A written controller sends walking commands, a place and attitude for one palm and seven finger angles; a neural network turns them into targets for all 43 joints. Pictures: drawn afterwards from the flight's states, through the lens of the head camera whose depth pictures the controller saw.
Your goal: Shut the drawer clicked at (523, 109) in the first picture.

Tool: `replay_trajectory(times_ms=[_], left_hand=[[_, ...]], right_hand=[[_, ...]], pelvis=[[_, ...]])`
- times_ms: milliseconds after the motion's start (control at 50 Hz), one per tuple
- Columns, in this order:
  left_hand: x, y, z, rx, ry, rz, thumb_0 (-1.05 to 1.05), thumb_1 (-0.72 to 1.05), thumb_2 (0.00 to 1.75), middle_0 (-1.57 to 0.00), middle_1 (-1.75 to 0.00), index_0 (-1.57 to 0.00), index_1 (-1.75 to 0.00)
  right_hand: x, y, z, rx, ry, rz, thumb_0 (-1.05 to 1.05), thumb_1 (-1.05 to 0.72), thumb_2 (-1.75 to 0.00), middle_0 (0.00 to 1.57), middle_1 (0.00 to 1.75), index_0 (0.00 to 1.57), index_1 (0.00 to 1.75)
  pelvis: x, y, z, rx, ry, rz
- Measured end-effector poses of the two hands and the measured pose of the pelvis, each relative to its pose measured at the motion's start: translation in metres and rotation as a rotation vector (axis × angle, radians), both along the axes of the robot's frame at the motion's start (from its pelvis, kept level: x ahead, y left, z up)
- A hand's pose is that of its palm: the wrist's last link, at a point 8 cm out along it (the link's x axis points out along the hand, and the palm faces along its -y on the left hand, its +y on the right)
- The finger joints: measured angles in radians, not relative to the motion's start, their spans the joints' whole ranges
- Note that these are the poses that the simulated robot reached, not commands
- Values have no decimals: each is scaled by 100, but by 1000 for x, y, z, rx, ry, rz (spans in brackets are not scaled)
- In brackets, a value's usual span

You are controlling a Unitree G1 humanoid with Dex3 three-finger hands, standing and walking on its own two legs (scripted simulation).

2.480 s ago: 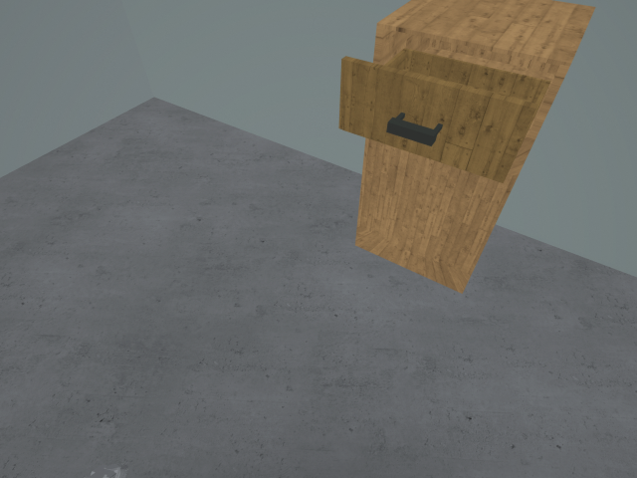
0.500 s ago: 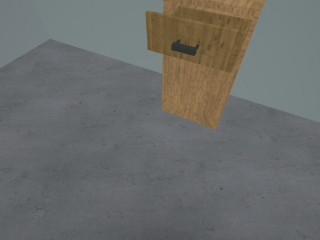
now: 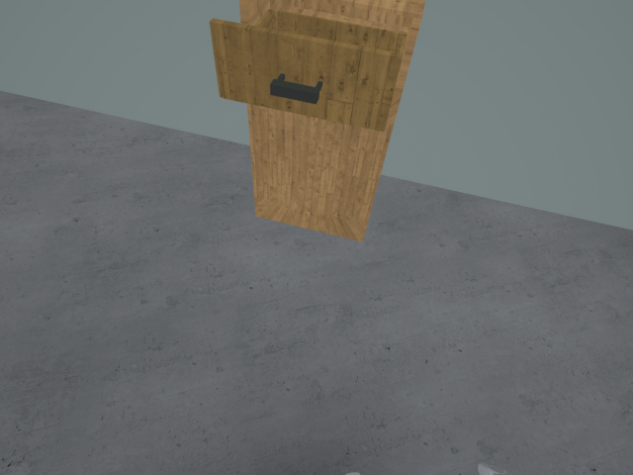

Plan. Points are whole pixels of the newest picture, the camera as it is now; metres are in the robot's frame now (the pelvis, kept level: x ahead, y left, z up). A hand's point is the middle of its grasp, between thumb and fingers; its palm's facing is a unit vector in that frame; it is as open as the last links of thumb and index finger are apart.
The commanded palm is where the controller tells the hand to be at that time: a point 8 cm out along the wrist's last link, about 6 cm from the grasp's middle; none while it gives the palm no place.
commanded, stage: turn to face it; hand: left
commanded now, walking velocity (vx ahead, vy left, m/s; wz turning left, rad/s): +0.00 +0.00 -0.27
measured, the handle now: (297, 86) +0.87 +0.12 +0.02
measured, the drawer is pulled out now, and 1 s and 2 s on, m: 0.23 0.23 0.23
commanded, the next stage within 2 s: take the last steps up to it in 0.08 s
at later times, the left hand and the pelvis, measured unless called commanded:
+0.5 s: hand out of the picture +0.08 +0.16 -0.16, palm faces -0.11 -0.97 -0.20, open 7.2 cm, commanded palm none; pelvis +0.03 -0.01 +0.01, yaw -8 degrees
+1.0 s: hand (195, 385) +0.26 +0.21 -0.16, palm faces -0.10 -0.98 -0.18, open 7.3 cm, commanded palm none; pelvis +0.19 +0.03 +0.01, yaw -9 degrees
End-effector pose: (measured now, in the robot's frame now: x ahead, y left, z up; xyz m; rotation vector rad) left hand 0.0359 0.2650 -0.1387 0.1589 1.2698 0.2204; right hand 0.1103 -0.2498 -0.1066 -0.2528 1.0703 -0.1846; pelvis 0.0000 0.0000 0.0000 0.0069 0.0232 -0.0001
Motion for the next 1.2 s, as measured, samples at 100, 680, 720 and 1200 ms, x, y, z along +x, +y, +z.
replay_trajectory(times_ms=[100,680,720,1200], left_hand=[[25,13,7,1,-43,-63,0,91,90,-20,-30,-20,-30],[25,-15,-18,-81,199,-110,0,92,90,-21,-30,-20,-30],[32,-3,-29,-86,238,-105,0,92,90,-21,-30,-20,-30],[340,-64,7,-44,-125,-256,0,92,90,-20,-30,-20,-30]], right_hand=[[-45,6,4,-4,71,-60,1,-90,-90,20,30,20,30],[-49,27,-26,99,210,-224,1,-91,-90,19,30,19,30],[-26,36,-32,76,169,-216,1,-91,-90,19,30,19,30],[35,72,-53,278,428,-347,1,-90,-90,20,30,20,30]], pelvis=[[-2,5,7,-15,-11,-49],[88,18,-6,-36,-37,-129],[102,28,-16,-35,-37,-137],[260,-8,-8,19,-36,-157]])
